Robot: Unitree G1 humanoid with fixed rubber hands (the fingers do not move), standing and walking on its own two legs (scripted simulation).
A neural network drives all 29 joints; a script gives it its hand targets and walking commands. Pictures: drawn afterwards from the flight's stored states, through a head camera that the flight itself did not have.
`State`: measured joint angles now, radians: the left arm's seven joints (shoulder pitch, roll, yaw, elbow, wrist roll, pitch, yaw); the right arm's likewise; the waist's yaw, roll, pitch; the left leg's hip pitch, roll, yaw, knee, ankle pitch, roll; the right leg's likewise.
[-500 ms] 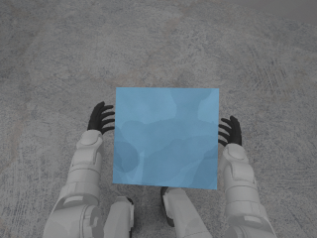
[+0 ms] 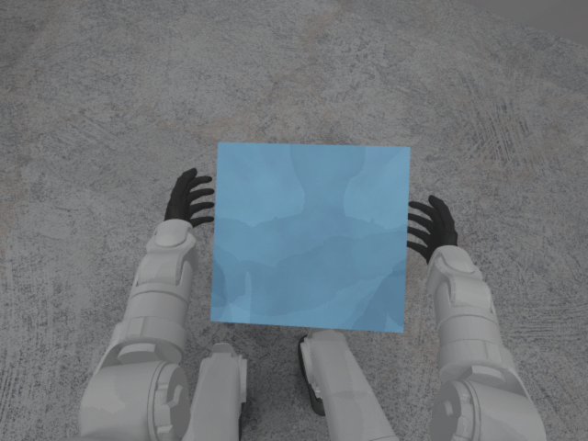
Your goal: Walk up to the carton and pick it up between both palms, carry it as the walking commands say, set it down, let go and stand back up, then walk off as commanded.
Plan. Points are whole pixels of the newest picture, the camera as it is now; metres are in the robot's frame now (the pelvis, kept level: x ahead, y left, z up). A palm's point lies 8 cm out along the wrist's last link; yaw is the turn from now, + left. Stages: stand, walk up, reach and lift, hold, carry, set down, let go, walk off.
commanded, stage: set down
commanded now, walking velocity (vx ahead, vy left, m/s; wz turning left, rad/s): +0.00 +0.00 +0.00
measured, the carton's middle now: (309, 234) +0.41 -0.10 -0.19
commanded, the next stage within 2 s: none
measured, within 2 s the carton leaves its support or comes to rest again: neither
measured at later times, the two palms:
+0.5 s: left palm (197, 229) +0.43 +0.09 -0.16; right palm (409, 237) +0.38 -0.27 -0.17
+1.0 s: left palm (212, 238) +0.45 +0.08 -0.29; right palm (392, 253) +0.37 -0.28 -0.28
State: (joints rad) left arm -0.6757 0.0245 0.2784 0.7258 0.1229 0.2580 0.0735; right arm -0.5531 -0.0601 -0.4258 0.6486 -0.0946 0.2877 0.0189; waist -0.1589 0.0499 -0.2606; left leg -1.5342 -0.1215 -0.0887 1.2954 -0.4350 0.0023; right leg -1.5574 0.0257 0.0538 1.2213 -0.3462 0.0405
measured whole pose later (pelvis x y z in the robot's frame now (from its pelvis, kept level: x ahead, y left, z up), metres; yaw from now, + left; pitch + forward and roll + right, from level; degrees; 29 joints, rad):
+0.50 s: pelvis -0.02 -0.04 -0.08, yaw +2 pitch +42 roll +4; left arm -0.83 0.08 0.35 0.81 0.08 0.23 0.07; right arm -0.75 -0.08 -0.31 0.69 -0.01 0.31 -0.23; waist -0.09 0.03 -0.23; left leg -1.81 -0.11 -0.06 1.59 -0.52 -0.05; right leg -1.90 0.07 0.06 1.58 -0.42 0.00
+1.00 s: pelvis -0.04 -0.02 -0.17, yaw +1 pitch +47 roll +1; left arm -0.99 0.12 0.21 0.79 0.00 0.25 0.17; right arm -0.85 -0.17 -0.29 0.72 0.09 0.26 -0.24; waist -0.14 0.02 -0.14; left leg -2.15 -0.13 -0.04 1.86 -0.53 -0.04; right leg -2.20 0.07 0.07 1.80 -0.41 0.05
